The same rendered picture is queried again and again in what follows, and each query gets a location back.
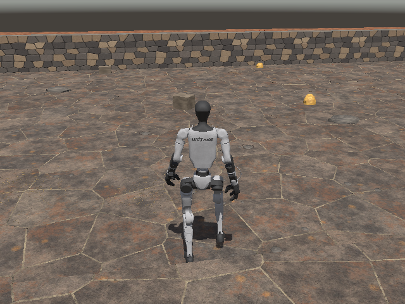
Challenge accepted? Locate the robot left hand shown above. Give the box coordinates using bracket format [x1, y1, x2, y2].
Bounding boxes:
[165, 173, 180, 186]

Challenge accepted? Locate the robot right hand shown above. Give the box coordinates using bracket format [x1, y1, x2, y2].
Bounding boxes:
[225, 184, 240, 201]

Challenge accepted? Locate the left robot forearm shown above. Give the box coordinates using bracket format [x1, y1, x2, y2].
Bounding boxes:
[166, 153, 179, 176]

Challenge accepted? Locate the left robot upper arm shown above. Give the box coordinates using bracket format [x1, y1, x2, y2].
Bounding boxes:
[173, 128, 190, 163]

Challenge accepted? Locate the robot head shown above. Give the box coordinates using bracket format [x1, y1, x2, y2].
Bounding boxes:
[192, 101, 213, 132]

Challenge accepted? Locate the right robot upper arm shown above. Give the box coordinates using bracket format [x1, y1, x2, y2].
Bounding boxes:
[216, 128, 232, 164]

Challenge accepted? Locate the right robot forearm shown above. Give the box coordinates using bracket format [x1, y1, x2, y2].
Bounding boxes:
[225, 155, 238, 186]

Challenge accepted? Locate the right robot shin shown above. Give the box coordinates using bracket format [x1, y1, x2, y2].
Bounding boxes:
[215, 193, 223, 234]

